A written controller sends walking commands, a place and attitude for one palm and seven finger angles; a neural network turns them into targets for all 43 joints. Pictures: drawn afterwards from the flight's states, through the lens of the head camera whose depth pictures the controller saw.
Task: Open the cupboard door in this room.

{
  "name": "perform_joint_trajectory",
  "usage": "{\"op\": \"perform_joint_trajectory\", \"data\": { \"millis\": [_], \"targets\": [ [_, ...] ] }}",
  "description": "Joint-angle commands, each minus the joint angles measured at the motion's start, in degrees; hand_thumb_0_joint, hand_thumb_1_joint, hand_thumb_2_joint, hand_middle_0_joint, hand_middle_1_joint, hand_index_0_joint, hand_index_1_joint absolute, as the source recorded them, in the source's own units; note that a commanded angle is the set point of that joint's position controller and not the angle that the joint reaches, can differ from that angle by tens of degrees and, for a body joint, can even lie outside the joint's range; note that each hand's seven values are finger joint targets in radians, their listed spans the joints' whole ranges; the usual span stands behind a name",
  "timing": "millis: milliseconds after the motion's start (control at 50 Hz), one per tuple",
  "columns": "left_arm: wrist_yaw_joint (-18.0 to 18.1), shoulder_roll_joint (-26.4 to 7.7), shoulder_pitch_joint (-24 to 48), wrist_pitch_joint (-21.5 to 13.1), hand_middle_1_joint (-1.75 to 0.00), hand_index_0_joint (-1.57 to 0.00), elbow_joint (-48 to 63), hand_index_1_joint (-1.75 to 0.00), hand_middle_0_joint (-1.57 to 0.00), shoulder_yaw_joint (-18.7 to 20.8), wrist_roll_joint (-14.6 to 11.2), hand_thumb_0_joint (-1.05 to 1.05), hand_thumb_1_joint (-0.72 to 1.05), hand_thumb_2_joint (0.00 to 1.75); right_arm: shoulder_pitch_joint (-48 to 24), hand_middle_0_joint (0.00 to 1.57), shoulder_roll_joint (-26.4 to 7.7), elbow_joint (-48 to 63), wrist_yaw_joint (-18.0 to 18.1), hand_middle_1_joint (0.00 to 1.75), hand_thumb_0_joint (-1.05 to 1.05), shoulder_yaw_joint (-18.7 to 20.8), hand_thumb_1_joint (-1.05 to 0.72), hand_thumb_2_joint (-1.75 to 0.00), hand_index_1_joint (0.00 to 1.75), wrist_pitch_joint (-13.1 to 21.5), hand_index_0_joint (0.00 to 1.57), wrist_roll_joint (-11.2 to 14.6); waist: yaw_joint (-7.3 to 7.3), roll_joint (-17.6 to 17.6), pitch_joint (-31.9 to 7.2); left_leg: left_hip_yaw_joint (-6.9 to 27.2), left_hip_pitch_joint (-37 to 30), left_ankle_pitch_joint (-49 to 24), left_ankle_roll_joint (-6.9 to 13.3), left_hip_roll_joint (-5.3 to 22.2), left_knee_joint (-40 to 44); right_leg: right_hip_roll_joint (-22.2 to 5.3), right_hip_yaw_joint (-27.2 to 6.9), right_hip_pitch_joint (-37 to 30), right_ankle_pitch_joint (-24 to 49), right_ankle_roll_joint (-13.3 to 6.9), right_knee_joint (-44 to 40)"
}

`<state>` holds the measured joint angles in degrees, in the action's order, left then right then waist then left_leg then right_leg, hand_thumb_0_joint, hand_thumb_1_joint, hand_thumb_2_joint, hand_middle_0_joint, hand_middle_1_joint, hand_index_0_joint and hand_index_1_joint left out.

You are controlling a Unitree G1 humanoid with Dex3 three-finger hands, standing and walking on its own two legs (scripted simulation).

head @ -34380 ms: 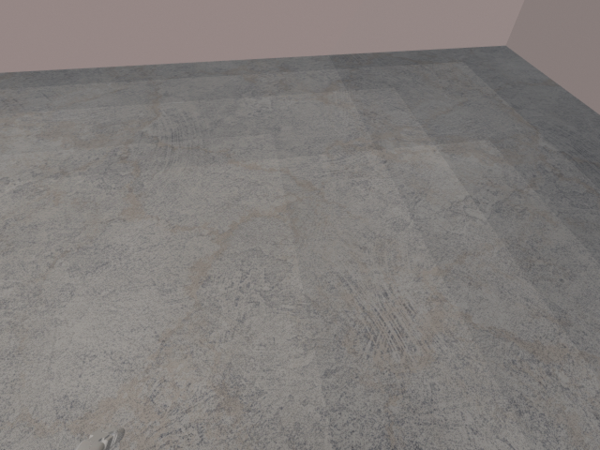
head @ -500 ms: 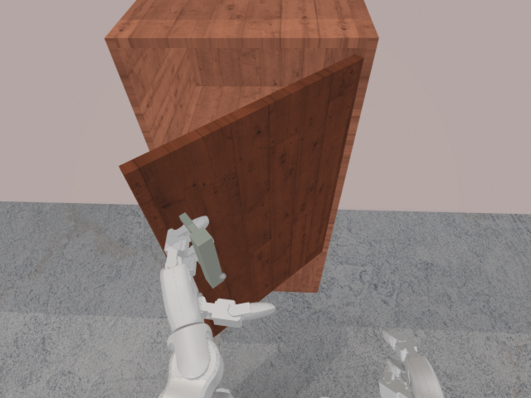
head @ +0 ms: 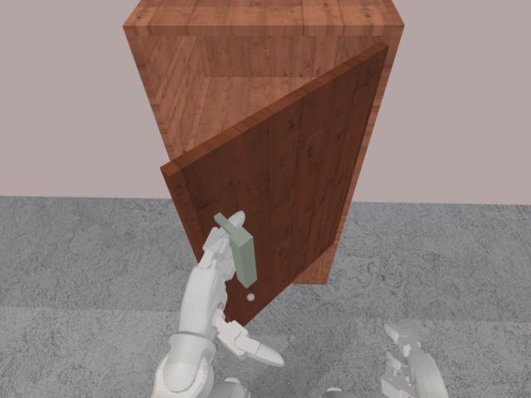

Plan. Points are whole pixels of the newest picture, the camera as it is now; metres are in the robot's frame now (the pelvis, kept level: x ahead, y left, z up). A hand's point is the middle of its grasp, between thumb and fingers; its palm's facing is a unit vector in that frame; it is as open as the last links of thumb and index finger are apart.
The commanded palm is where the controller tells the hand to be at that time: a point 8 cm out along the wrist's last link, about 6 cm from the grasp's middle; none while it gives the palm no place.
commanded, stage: slide the hand sideways off the handle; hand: left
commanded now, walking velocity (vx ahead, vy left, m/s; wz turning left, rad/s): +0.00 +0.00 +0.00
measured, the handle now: (235, 250) +0.31 +0.07 +0.06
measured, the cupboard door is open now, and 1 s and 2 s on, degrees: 45 45 45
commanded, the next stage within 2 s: draw the hand back to the body in 0.92 s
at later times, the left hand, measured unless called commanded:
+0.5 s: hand (227, 319) +0.21 +0.06 +0.07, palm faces -0.04 -1.00 +0.00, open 16.1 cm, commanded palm +0.18 +0.13 +0.06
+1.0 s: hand (175, 353) +0.17 +0.12 +0.06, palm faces -0.02 -1.00 -0.01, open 16.3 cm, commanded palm +0.15 +0.17 +0.06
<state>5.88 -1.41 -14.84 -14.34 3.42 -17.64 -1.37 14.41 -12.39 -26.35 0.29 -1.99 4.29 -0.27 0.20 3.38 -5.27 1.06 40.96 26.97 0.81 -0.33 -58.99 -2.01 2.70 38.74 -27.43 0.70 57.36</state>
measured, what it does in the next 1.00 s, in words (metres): stands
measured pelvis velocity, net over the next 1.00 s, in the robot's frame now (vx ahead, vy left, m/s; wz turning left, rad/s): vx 0.01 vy -0.02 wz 0.01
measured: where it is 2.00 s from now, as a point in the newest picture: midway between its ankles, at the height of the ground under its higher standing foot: outside the picture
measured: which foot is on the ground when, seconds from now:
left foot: down 0.00-1.00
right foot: down 0.00-1.00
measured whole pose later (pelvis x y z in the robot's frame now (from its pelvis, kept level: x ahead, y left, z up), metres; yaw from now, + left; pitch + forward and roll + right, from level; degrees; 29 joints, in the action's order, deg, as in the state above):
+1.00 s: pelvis +0.01 -0.02 -0.02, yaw +0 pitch +12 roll -2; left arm -12.2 -9.6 -38.0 -21.2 17.7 1.0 -13.4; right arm 14.4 -14.0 -23.9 3.1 0.4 5.8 1.3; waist -1.5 3.2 -7.9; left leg 3.6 47.8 30.7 -1.3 1.2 -66.5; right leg -0.4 4.9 45.1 -31.6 -1.2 64.6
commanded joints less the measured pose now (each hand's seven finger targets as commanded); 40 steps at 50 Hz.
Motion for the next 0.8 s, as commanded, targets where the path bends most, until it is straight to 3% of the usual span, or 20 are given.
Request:
{"op": "perform_joint_trajectory", "data": {
  "millis": [0,60,140,200,240,360,380,420,500,560,700,780],
  "targets": [
    [4.5,4.2,2.8,-3.4,-0.3,-0.15,14.9,-0.3,-0.15,-0.4,3.0,0.0,-0.5,0.3,-4.6,0.2,-4.7,11.4,-0.3,0.3,0.0,2.5,-0.9,-0.9,0.3,3.6,0.2,-0.6,-0.13,-6.7,-11.4,3.1,-7.5,-8.6,-0.3,0.3,10.9,2.3,2.4,-2.3,8.3,-2.9,-6.6],
    [6.3,2.7,1.0,-3.9,-0.3,-0.15,16.3,-0.3,-0.15,-0.2,6.0,0.0,-0.5,0.3,-4.1,0.2,-4.4,12.0,-1.1,0.3,0.0,2.6,-0.9,-0.9,0.3,2.6,0.2,-1.0,-0.21,-5.8,-10.9,2.2,-6.3,-7.7,-0.3,0.3,9.8,2.1,1.7,-1.3,7.7,-3.0,-6.0],
    [5.3,0.8,-1.1,-4.1,-0.3,-0.15,18.8,-0.3,-0.15,0.7,6.5,0.0,-0.5,0.3,-4.2,0.2,-4.3,12.8,-1.0,0.3,0.0,2.5,-0.9,-0.9,0.3,1.7,0.2,-1.0,-0.66,-4.1,-10.6,1.6,-5.6,-6.6,-0.3,0.2,9.6,2.2,1.2,-1.7,7.0,-3.2,-6.2],
    [3.7,-0.2,-5.1,-3.5,-0.3,-0.15,20.7,-0.3,-0.15,2.2,4.2,0.0,-0.5,0.3,-4.3,0.2,-4.4,13.7,-0.5,0.3,0.0,2.3,-0.9,-0.9,0.3,1.3,0.2,-0.6,-1.07,-4.3,-10.8,1.2,-5.5,-7.1,-0.1,-0.1,9.8,2.5,1.1,-3.6,8.2,-3.2,-7.0],
    [2.5,-0.6,-6.0,-3.3,-0.3,-0.15,21.8,-0.3,-0.15,3.1,2.5,0.0,-0.5,0.3,-4.1,0.2,-4.6,13.8,-0.1,0.3,0.0,2.1,-0.9,-0.9,0.3,1.3,0.2,-0.5,-0.39,-5.8,-9.4,0.8,-5.0,-6.4,0.1,-0.2,9.4,2.6,0.9,-3.5,8.4,-2.7,-7.7],
    [0.0,-2.1,-10.0,-4.6,-0.3,-0.15,23.6,-0.3,-0.15,5.3,0.5,0.0,-0.5,0.3,-3.4,0.2,-5.0,13.8,0.4,0.3,0.0,2.2,-0.9,-0.9,0.3,2.0,0.2,-0.6,0.07,-5.4,-8.2,0.8,-3.3,-6.9,0.0,-0.4,7.8,2.7,0.8,-2.5,9.5,-2.4,-6.8],
    [-0.3,-3.1,-11.3,-5.0,-0.3,-0.15,23.4,-0.3,-0.15,6.6,0.5,0.0,-0.5,0.3,-3.0,0.2,-5.0,13.7,0.4,0.3,0.0,2.4,-0.9,-0.9,0.3,2.1,0.2,-0.6,-0.15,-6.2,-8.5,0.8,-2.9,-6.8,0.0,-0.4,7.4,2.7,0.7,-2.6,9.3,-2.4,-6.6],
    [-1.1,-3.9,-13.6,-5.8,-0.3,-0.15,24.9,-0.3,-0.15,7.3,0.2,0.0,-0.5,0.3,-2.9,0.2,-5.0,14.0,0.4,0.3,0.0,2.7,-0.9,-0.9,0.3,2.5,0.2,-0.6,-0.54,-4.2,-10.3,0.4,-3.0,-8.8,0.1,-0.6,6.4,2.6,0.2,-3.0,11.6,-2.5,-5.7],
    [-3.3,-7.6,-17.8,-6.4,-0.3,-0.15,25.3,-0.3,-0.15,12.0,-1.4,0.0,-0.5,0.3,-2.4,0.2,-5.2,13.8,0.7,0.3,0.0,3.1,-0.9,-0.9,0.3,2.3,0.2,-0.4,-1.08,-5.4,-11.3,0.0,-1.5,-10.2,0.1,-0.9,5.2,2.6,-0.7,-5.0,14.1,-2.4,-5.6],
    [-5.2,-7.5,-19.2,-6.9,-0.3,-0.15,26.8,-0.3,-0.15,12.7,-3.2,0.0,-0.5,0.3,-2.5,0.2,-5.2,14.1,0.9,0.3,0.0,3.3,-0.9,-0.9,0.3,2.6,0.2,-0.1,-0.67,-4.9,-10.5,-0.5,-0.7,-9.7,0.2,-1.1,4.3,2.5,-1.3,-4.4,14.4,-1.9,-6.1],
    [-10.2,-10.8,-23.7,-8.2,-0.3,-0.15,25.0,-0.3,-0.15,20.4,-8.1,0.0,-0.5,0.3,-3.3,0.2,-5.0,12.9,2.2,0.3,0.0,4.1,-0.9,-0.9,0.3,2.9,0.2,0.5,-1.31,-8.0,-10.3,-0.5,3.8,-9.0,-0.2,-1.3,1.2,1.5,-5.2,-6.9,15.4,-1.0,-7.3],
    [-13.7,-11.8,-25.8,-9.6,-0.3,-0.15,25.3,-0.3,-0.15,22.5,-10.4,0.0,-0.5,0.3,-3.7,0.2,-5.1,12.6,2.7,0.3,0.0,4.6,-0.9,-0.9,0.3,3.2,0.2,1.0,-1.29,-7.1,-10.4,-0.7,4.3,-8.8,-0.3,-1.4,0.3,1.1,-5.8,-6.5,16.2,-0.4,-7.1]
  ]
}}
